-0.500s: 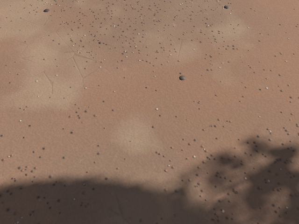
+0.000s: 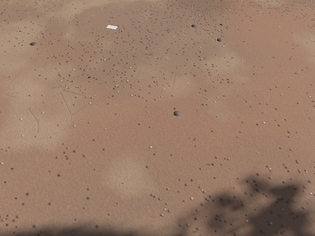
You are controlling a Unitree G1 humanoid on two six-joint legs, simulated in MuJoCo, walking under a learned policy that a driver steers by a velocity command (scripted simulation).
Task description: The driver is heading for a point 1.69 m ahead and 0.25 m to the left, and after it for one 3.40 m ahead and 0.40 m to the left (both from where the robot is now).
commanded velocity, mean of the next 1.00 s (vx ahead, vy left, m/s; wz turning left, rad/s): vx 0.47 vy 0.00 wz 0.13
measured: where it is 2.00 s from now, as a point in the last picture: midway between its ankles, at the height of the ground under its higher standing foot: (138, 141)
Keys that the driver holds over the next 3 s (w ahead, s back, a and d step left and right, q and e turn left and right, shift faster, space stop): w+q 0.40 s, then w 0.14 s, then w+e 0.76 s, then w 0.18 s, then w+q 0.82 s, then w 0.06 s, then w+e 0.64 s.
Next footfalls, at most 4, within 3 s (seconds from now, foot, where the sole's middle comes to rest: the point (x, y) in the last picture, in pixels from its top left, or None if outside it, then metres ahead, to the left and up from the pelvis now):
0.10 left None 0.11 0.12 -0.78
0.58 right None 0.49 0.05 -0.78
1.06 left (103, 199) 0.70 0.30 -0.78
1.56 right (156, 157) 0.95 0.06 -0.78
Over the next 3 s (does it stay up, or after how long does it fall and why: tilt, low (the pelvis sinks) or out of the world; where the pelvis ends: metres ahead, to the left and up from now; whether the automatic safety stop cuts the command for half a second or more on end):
stays up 1.59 0.22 0.00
